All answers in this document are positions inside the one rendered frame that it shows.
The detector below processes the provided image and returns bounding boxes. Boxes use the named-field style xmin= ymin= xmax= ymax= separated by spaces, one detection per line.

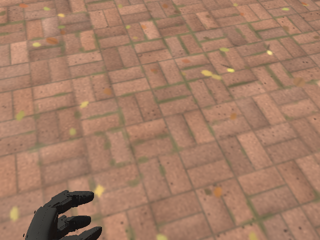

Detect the robot left hand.
xmin=23 ymin=190 xmax=102 ymax=240

